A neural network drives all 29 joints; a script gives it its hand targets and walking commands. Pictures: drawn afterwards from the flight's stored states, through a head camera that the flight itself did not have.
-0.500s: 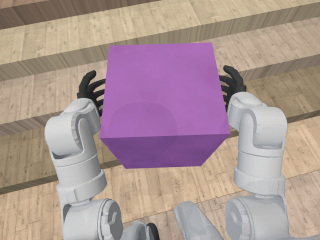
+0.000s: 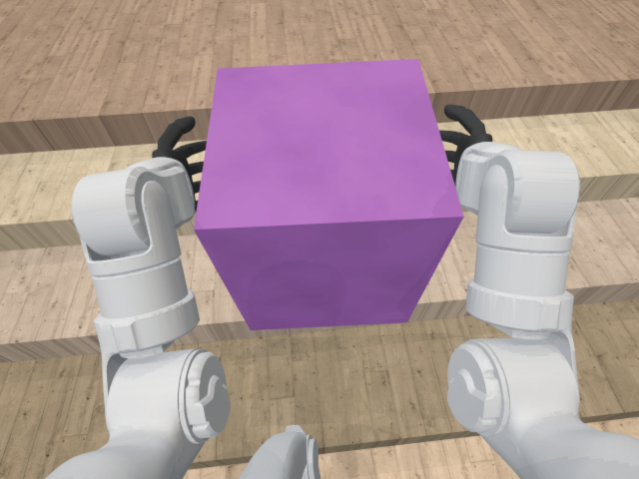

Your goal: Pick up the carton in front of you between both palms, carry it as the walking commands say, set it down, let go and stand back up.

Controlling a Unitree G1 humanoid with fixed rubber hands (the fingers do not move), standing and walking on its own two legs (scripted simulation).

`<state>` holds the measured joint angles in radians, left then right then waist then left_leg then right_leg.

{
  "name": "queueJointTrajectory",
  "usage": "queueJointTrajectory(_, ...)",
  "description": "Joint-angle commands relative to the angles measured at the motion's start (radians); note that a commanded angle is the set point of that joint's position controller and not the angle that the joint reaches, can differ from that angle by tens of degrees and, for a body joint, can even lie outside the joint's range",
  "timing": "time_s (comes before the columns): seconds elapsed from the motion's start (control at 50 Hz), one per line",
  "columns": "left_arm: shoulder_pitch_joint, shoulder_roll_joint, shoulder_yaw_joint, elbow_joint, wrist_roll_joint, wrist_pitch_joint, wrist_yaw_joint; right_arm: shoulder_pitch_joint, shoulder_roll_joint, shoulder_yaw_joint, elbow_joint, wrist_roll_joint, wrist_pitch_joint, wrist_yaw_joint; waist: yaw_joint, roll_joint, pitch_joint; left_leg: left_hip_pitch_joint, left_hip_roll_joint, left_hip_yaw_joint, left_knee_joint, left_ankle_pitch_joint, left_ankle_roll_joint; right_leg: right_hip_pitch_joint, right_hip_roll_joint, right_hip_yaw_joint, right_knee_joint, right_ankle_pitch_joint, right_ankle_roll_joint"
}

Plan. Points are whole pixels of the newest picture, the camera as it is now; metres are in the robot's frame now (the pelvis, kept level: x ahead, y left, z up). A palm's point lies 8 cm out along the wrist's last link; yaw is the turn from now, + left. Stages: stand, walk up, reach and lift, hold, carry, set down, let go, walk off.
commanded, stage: carry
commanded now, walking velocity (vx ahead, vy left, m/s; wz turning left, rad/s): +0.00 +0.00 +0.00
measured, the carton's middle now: (324, 211) +0.41 +0.03 +0.12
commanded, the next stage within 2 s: none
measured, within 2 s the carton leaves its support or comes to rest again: neither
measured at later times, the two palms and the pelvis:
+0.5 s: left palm (168, 46) +0.53 +0.20 +0.25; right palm (441, 16) +0.56 -0.10 +0.27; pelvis +0.19 +0.02 +0.12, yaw +2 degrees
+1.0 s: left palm out of the picture +0.63 +0.25 +0.34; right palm out of the picture +0.63 -0.05 +0.34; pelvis +0.28 +0.09 +0.21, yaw +3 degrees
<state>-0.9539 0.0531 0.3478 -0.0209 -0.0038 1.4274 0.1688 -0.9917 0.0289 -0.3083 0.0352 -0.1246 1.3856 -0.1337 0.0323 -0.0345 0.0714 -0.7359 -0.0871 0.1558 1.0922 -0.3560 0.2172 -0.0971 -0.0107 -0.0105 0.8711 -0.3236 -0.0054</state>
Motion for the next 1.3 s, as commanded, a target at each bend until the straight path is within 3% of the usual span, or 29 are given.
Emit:
queueJointTrajectory(0.0,-0.706,-1.046,-0.624,0.069,-0.395,-0.021,-0.250,-0.565,0.859,0.542,-0.028,0.371,-0.016,0.160,-0.133,0.335,-0.979,1.156,0.430,-0.648,-0.424,2.041,0.108,-0.435,0.186,0.248,0.933,-0.091,-0.002)
queueJointTrajectory(0.04,-0.693,-1.089,-0.614,0.022,-0.326,-0.045,-0.250,-0.659,0.989,0.579,-0.091,0.405,-0.039,0.191,-0.106,0.133,-0.844,0.971,0.355,-0.646,-0.493,1.236,0.097,-0.524,0.123,0.211,0.938,0.013,-0.023)
queueJointTrajectory(0.06,-0.676,-1.091,-0.602,0.002,-0.290,-0.057,-0.249,-0.719,1.061,0.611,-0.129,0.448,-0.042,0.209,-0.107,0.068,-0.785,0.948,0.320,-0.619,-0.513,0.946,0.054,-0.589,0.082,0.185,0.928,-0.011,-0.024)
queueJointTrajectory(0.12,-0.585,-1.088,-0.591,-0.008,-0.202,-0.120,-0.228,-0.802,1.189,0.740,-0.201,0.591,-0.074,0.255,-0.117,0.029,-0.677,1.023,0.252,-0.457,-0.550,1.008,-0.045,-0.758,0.045,0.086,0.782,-0.085,-0.046)
queueJointTrajectory(0.18,-0.432,-1.055,-0.584,0.041,-0.104,-0.175,-0.209,-0.768,1.207,0.773,-0.194,0.637,-0.114,0.284,-0.111,0.023,-0.665,1.045,0.232,-0.382,-0.582,1.340,-0.110,-0.716,0.065,-0.065,0.510,-0.116,-0.039)
queueJointTrajectory(0.24,-0.369,-1.047,-0.629,0.054,-0.077,-0.215,-0.202,-0.685,1.193,0.770,-0.134,0.624,-0.147,0.311,-0.101,0.136,-0.716,1.106,0.270,-0.355,-0.566,1.362,-0.114,-0.765,0.037,-0.073,0.523,0.063,-0.056)
queueJointTrajectory(0.36,-0.357,-1.058,-0.726,0.112,-0.166,-0.213,-0.216,-0.464,1.086,0.698,0.087,0.525,-0.153,0.325,-0.108,0.116,-0.507,1.108,0.289,-0.339,-0.595,1.251,-0.104,-1.039,0.022,-0.124,0.606,-0.047,-0.058)
queueJointTrajectory(0.38,-0.360,-1.071,-0.730,0.133,-0.184,-0.206,-0.224,-0.432,1.070,0.675,0.131,0.502,-0.149,0.323,-0.103,0.111,-0.478,1.038,0.298,-0.290,-0.636,1.364,-0.097,-0.963,0.026,-0.150,0.512,-0.156,-0.062)
queueJointTrajectory(0.44,-0.435,-1.136,-0.752,0.144,-0.265,-0.196,-0.250,-0.375,1.048,0.621,0.185,0.464,-0.151,0.313,-0.049,0.174,-0.473,0.818,0.254,-0.173,-0.636,1.623,-0.116,-0.567,0.118,-0.241,0.163,-0.096,-0.082)
queueJointTrajectory(0.46,-0.461,-1.176,-0.761,0.147,-0.298,-0.197,-0.262,-0.355,1.039,0.586,0.183,0.447,-0.156,0.308,-0.017,0.320,-0.542,0.801,0.272,-0.140,-0.564,1.872,-0.134,-0.406,0.147,-0.215,0.103,-0.064,-0.108)
queueJointTrajectory(0.48,-0.503,-1.220,-0.777,0.126,-0.334,-0.206,-0.275,-0.363,1.039,0.573,0.171,0.434,-0.166,0.305,0.031,0.330,-0.591,0.755,0.254,-0.105,-0.459,1.854,-0.185,-0.229,0.117,-0.143,-0.070,0.091,-0.124)
queueJointTrajectory(0.5,-0.519,-1.239,-0.795,0.101,-0.358,-0.227,-0.290,-0.395,1.044,0.565,0.133,0.428,-0.177,0.301,0.061,0.227,-0.660,0.582,0.157,-0.088,-0.231,1.666,-0.322,-0.014,0.000,0.082,-0.149,0.298,-0.269)
queueJointTrajectory(0.52,-0.548,-1.294,-0.815,0.077,-0.385,-0.250,-0.301,-0.413,1.048,0.577,0.109,0.408,-0.184,0.299,0.098,-0.157,-0.687,0.383,0.026,-0.146,0.287,0.652,-0.365,0.011,-0.252,0.493,-0.302,0.659,-0.468)
queueJointTrajectory(0.54,-0.480,-1.288,-0.806,0.121,-0.392,-0.257,-0.302,-0.423,1.072,0.598,0.108,0.410,-0.186,0.298,0.056,-0.262,-0.669,0.262,-0.024,-0.308,0.546,-0.002,-0.348,-0.027,-0.261,0.665,-0.430,0.708,-0.496)
queueJointTrajectory(0.56,-0.514,-1.314,-0.817,0.088,-0.429,-0.263,-0.307,-0.432,1.067,0.590,0.088,0.411,-0.196,0.291,0.042,-0.070,-0.614,0.171,0.010,-0.403,0.580,-0.040,-0.285,-0.017,-0.228,0.567,-0.345,0.514,-0.431)
queueJointTrajectory(0.6,-0.612,-1.351,-0.861,0.040,-0.487,-0.275,-0.322,-0.384,1.010,0.548,0.085,0.363,-0.212,0.270,0.019,0.089,-0.519,0.043,0.069,-0.325,0.510,-0.041,-0.199,-0.053,-0.200,0.416,-0.337,0.254,-0.326)
queueJointTrajectory(0.66,-0.633,-1.331,-0.863,0.032,-0.526,-0.281,-0.324,-0.341,0.964,0.537,0.065,0.337,-0.218,0.246,0.036,0.067,-0.529,0.021,0.076,-0.231,0.414,0.006,-0.169,-0.040,-0.192,0.290,-0.331,0.326,-0.303)
queueJointTrajectory(0.7,-0.614,-1.306,-0.836,0.030,-0.513,-0.273,-0.311,-0.364,0.962,0.567,0.035,0.357,-0.206,0.235,0.007,0.004,-0.537,0.071,0.124,-0.232,0.221,-0.005,-0.175,-0.060,-0.196,0.241,-0.321,0.407,-0.278)
queueJointTrajectory(0.72,-0.586,-1.289,-0.814,0.043,-0.497,-0.262,-0.304,-0.367,0.962,0.583,0.027,0.368,-0.196,0.229,0.008,-0.023,-0.542,0.086,0.134,-0.210,0.112,-0.007,-0.175,-0.060,-0.195,0.213,-0.306,0.433,-0.271)
queueJointTrajectory(0.74,-0.528,-1.272,-0.788,0.061,-0.472,-0.251,-0.299,-0.365,0.959,0.597,0.026,0.383,-0.186,0.224,0.018,-0.067,-0.535,0.178,0.111,-0.142,-0.178,-0.213,-0.179,-0.099,-0.184,0.133,-0.358,0.448,-0.242)
queueJointTrajectory(0.76,-0.504,-1.253,-0.767,0.078,-0.447,-0.239,-0.293,-0.386,0.966,0.613,0.019,0.398,-0.177,0.222,0.015,-0.146,-0.537,0.265,0.073,-0.066,-0.322,-0.162,-0.186,-0.098,-0.160,0.095,-0.364,0.443,-0.223)
queueJointTrajectory(0.8,-0.431,-1.241,-0.738,0.120,-0.396,-0.219,-0.289,-0.384,1.010,0.648,0.026,0.423,-0.167,0.231,-0.014,-0.161,-0.601,0.472,0.032,-0.004,-0.600,0.156,-0.174,-0.087,-0.153,0.020,-0.295,0.497,-0.196)
queueJointTrajectory(0.82,-0.401,-1.230,-0.726,0.152,-0.370,-0.214,-0.288,-0.400,1.029,0.658,0.038,0.438,-0.162,0.242,-0.027,-0.080,-0.622,0.581,0.079,-0.083,-0.658,0.242,-0.169,-0.133,-0.136,-0.007,-0.221,0.437,-0.146)
queueJointTrajectory(0.84,-0.369,-1.209,-0.711,0.182,-0.343,-0.212,-0.288,-0.389,1.031,0.650,0.067,0.449,-0.164,0.253,-0.042,0.065,-0.612,0.673,0.251,-0.299,-0.684,0.629,-0.137,-0.257,-0.092,-0.025,-0.200,0.111,-0.058)
queueJointTrajectory(0.86,-0.380,-1.206,-0.700,0.188,-0.324,-0.209,-0.289,-0.399,1.035,0.650,0.079,0.447,-0.173,0.262,-0.029,0.246,-0.626,0.686,0.336,-0.392,-0.619,0.892,-0.080,-0.263,-0.043,-0.027,-0.211,-0.115,-0.001)
queueJointTrajectory(0.92,-0.423,-1.199,-0.694,0.180,-0.303,-0.221,-0.288,-0.480,1.098,0.690,0.045,0.501,-0.187,0.286,-0.018,0.123,-0.597,0.637,0.279,-0.305,-0.591,0.735,-0.111,-0.157,-0.036,-0.031,-0.263,-0.015,-0.002)
queueJointTrajectory(1.0,-0.419,-1.190,-0.690,0.172,-0.315,-0.215,-0.278,-0.529,1.089,0.702,-0.012,0.525,-0.189,0.264,-0.028,0.069,-0.579,0.577,0.234,-0.250,-0.614,0.479,-0.125,-0.105,-0.062,-0.008,-0.289,0.127,-0.020)
queueJointTrajectory(1.12,-0.403,-1.185,-0.672,0.225,-0.316,-0.214,-0.291,-0.453,1.074,0.652,0.069,0.484,-0.187,0.262,-0.038,0.071,-0.557,0.618,0.230,-0.220,-0.582,0.578,-0.133,-0.137,-0.077,-0.004,-0.295,0.194,-0.011)
queueJointTrajectory(1.28,-0.456,-1.193,-0.684,0.178,-0.349,-0.219,-0.289,-0.461,1.078,0.641,0.062,0.482,-0.189,0.249,-0.039,0.055,-0.549,0.603,0.211,-0.192,-0.574,0.489,-0.129,-0.129,-0.093,0.007,-0.315,0.250,-0.024)
